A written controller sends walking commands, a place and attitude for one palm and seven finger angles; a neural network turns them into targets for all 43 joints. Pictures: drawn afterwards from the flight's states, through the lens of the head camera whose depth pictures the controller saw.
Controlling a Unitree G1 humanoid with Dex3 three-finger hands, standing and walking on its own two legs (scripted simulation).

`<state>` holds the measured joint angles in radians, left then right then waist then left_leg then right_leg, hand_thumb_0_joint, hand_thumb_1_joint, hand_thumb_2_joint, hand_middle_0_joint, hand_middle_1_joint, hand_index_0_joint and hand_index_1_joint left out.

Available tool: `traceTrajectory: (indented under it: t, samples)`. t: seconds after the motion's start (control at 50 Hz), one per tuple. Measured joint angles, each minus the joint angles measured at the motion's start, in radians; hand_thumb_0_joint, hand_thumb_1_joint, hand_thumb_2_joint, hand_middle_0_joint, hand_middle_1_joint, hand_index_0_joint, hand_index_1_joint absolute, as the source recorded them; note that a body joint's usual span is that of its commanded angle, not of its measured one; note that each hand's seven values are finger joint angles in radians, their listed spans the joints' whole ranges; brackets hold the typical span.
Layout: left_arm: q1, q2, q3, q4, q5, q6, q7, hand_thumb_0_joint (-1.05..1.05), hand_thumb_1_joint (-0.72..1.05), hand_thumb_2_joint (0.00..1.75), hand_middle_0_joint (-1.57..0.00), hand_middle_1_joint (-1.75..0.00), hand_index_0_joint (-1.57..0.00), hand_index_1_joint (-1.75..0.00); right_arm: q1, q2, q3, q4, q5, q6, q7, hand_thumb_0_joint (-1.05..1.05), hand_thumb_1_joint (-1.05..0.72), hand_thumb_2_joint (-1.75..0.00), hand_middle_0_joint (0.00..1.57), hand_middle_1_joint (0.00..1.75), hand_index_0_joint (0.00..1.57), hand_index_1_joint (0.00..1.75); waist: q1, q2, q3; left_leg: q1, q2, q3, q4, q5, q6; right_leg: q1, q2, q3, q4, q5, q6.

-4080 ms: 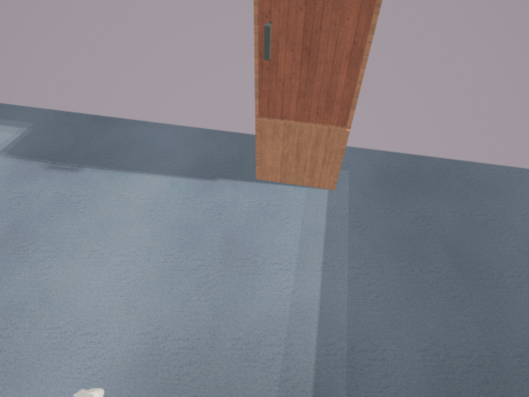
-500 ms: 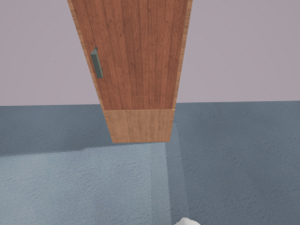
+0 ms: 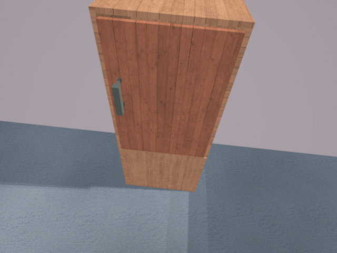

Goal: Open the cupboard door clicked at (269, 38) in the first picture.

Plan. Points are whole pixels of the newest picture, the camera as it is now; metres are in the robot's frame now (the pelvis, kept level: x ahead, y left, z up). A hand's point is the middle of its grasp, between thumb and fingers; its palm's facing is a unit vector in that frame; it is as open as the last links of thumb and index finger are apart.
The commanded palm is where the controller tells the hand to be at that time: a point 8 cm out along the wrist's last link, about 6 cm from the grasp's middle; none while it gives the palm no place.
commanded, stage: come to a stop and stand still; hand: left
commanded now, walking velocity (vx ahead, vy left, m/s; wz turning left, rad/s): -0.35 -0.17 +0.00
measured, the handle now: (119, 96) +0.58 +0.23 +0.01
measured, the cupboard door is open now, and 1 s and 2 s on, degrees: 0 0 0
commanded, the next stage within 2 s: look again from close up in 0.94 s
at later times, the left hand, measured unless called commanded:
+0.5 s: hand out of the picture +0.06 +0.15 -0.16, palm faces +0.01 -0.96 -0.27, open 7.4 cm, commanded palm none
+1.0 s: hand out of the picture -0.02 +0.10 -0.16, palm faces +0.05 -0.98 -0.18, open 7.3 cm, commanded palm none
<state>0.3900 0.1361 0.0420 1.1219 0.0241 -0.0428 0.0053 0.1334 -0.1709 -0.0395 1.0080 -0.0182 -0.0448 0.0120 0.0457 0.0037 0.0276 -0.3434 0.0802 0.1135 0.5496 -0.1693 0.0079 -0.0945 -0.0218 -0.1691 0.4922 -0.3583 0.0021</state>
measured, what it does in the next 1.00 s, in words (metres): steps on the spot: right foot, then left foot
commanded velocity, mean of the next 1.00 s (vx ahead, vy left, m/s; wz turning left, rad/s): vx -0.05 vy -0.03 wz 0.00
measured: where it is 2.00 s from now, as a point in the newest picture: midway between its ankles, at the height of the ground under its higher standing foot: outside the picture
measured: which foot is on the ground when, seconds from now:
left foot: down 0.00-0.44, up 0.46-0.66, down 0.68-1.00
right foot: down 0.00-0.00, up 0.02-0.42, down 0.44-1.00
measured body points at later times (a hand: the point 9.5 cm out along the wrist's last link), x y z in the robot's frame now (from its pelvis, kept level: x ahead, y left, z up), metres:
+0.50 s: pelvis +0.00 -0.05 +0.00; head +0.01 -0.07 +0.45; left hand +0.06 +0.20 -0.14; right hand +0.04 -0.30 -0.16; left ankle +0.06 +0.09 -0.72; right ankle +0.01 -0.17 -0.73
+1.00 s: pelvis -0.01 -0.07 +0.01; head +0.00 -0.08 +0.46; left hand -0.02 +0.15 -0.15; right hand -0.03 -0.28 -0.15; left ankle -0.01 +0.07 -0.73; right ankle +0.01 -0.17 -0.73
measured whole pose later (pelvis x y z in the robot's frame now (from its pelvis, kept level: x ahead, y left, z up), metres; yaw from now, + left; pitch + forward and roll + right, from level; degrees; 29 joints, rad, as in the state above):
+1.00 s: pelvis -0.01 -0.07 +0.01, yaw -1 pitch -1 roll +0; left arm 0.29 0.14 0.02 1.13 0.01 0.01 0.02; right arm 0.29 -0.11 -0.01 1.15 -0.01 0.01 -0.03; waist 0.00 0.00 0.02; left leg -0.16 0.05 0.03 0.40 -0.23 -0.03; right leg -0.20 0.00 -0.09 0.41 -0.20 -0.04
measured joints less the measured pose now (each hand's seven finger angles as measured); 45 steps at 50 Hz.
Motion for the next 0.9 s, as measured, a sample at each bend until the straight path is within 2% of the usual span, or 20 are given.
traceTrajectory:
  t: [0.04,0.08,0.16,0.28,0.34,0.38,0.44,0.5,0.58,0.62,0.68,0.78,0.9]
  samples:
    - [-0.004,0.008,-0.003,0.011,-0.006,0.018,0.007,0.00,0.91,0.90,-0.20,-0.30,-0.20,-0.30,-0.008,0.019,0.011,0.002,-0.001,-0.005,-0.013,0.00,-0.91,-0.90,0.20,0.30,0.20,0.30,0.007,-0.037,0.015,0.007,-0.025,0.022,0.035,-0.028,0.030,-0.050,-0.028,0.039,0.144,-0.096,0.001]
    - [-0.018,0.010,-0.008,0.018,-0.008,0.034,0.017,0.00,0.91,0.90,-0.20,-0.30,-0.20,-0.30,-0.012,0.035,0.026,0.013,0.001,0.002,-0.027,0.00,-0.91,-0.90,0.20,0.30,0.20,0.30,0.012,-0.053,0.025,0.032,-0.039,0.039,0.020,-0.052,0.044,-0.108,-0.034,0.079,0.259,-0.162,0.009]
    - [-0.061,0.011,-0.012,0.000,-0.010,0.056,0.022,0.00,0.91,0.90,-0.20,-0.30,-0.20,-0.30,-0.025,0.056,0.020,0.028,0.018,0.021,-0.051,-0.01,-0.92,-0.90,0.20,0.30,0.20,0.30,0.001,-0.050,0.048,0.072,-0.051,0.048,-0.056,-0.021,0.048,-0.196,-0.043,0.113,0.327,-0.147,0.028]
    - [-0.127,0.039,0.017,-0.074,-0.001,0.090,0.022,0.00,0.91,0.90,-0.20,-0.30,-0.20,-0.30,-0.034,0.031,-0.003,0.017,0.009,0.051,-0.053,-0.02,-0.93,-0.90,0.21,0.30,0.20,0.30,-0.023,-0.031,0.059,0.063,-0.024,0.044,-0.081,0.004,0.032,-0.310,-0.030,0.139,0.465,-0.113,0.037]
    - [-0.156,0.053,0.025,-0.106,-0.001,0.093,0.022,0.00,0.91,0.90,-0.20,-0.30,-0.20,-0.29,-0.016,0.012,-0.015,0.021,0.002,0.063,-0.047,-0.02,-0.92,-0.90,0.21,0.30,0.20,0.30,-0.034,-0.014,0.054,0.051,-0.007,0.032,-0.073,0.010,0.015,-0.290,-0.030,0.130,0.403,-0.101,0.031]
    - [-0.168,0.057,0.025,-0.122,-0.002,0.085,0.022,0.00,0.91,0.90,-0.20,-0.30,-0.20,-0.29,0.001,-0.001,-0.021,0.025,-0.001,0.069,-0.042,-0.01,-0.92,-0.90,0.21,0.30,0.20,0.30,-0.042,0.000,0.046,0.039,0.003,0.023,-0.059,0.010,0.001,-0.244,-0.032,0.121,0.294,-0.071,0.024]
    - [-0.162,0.066,0.018,-0.138,0.004,0.060,0.022,0.00,0.91,0.90,-0.20,-0.30,-0.20,-0.29,0.034,-0.013,-0.029,0.030,0.007,0.082,-0.032,-0.01,-0.91,-0.90,0.21,0.30,0.20,0.30,-0.044,-0.002,0.020,-0.002,0.005,0.020,0.010,-0.025,-0.026,-0.164,-0.042,0.127,0.088,0.046,0.009]
    - [-0.164,0.043,0.000,-0.125,0.007,0.061,0.018,0.00,0.91,0.90,-0.20,-0.30,-0.20,-0.29,0.061,-0.031,-0.033,0.039,0.008,0.106,-0.025,0.00,-0.91,-0.90,0.20,0.30,0.20,0.30,-0.055,0.032,0.010,-0.033,-0.008,-0.047,0.123,-0.203,-0.022,-0.166,-0.022,0.112,0.099,0.053,-0.009]
    - [-0.161,0.021,-0.011,-0.112,0.004,0.062,0.015,0.00,0.91,0.90,-0.20,-0.30,-0.20,-0.30,0.101,-0.029,-0.026,0.058,0.008,0.103,-0.022,0.00,-0.91,-0.90,0.20,0.30,0.20,0.30,-0.061,0.032,-0.008,-0.025,-0.027,-0.079,0.233,-0.228,-0.018,-0.146,-0.004,0.105,0.035,0.091,-0.025]
    - [-0.164,0.017,-0.009,-0.106,0.001,0.059,0.019,0.00,0.92,0.90,-0.20,-0.30,-0.20,-0.30,0.122,-0.021,-0.019,0.068,0.009,0.095,-0.026,0.00,-0.91,-0.90,0.20,0.30,0.20,0.30,-0.063,0.028,-0.012,0.018,-0.028,-0.078,0.189,-0.225,-0.022,-0.143,0.006,0.098,0.019,0.102,-0.032]
    - [-0.170,0.015,-0.011,-0.095,-0.009,0.052,0.018,0.00,0.92,0.90,-0.20,-0.30,-0.20,-0.30,0.151,-0.011,-0.005,0.087,0.010,0.077,-0.034,0.00,-0.91,-0.90,0.20,0.30,0.20,0.30,-0.066,0.038,-0.015,0.117,-0.019,-0.088,0.000,-0.123,-0.021,-0.154,0.030,0.075,0.026,0.099,-0.035]
    - [-0.183,0.034,-0.006,-0.058,-0.019,0.053,0.020,0.00,0.94,0.90,-0.20,-0.30,-0.20,-0.30,0.163,0.041,0.023,0.139,0.008,0.060,-0.040,0.00,-0.91,-0.90,0.20,0.30,0.20,0.30,-0.048,-0.011,0.000,0.155,-0.030,-0.086,-0.083,-0.091,-0.040,-0.128,0.023,0.077,-0.030,0.134,-0.034]
    - [-0.141,0.026,-0.017,-0.017,-0.019,0.048,0.015,0.00,0.93,0.90,-0.20,-0.30,-0.20,-0.30,0.164,0.060,0.030,0.150,0.008,0.056,-0.040,0.00,-0.90,-0.90,0.20,0.30,0.20,0.30,-0.042,-0.005,-0.001,0.181,-0.032,-0.084,-0.139,-0.059,-0.043,-0.106,0.024,0.077,-0.077,0.159,-0.039]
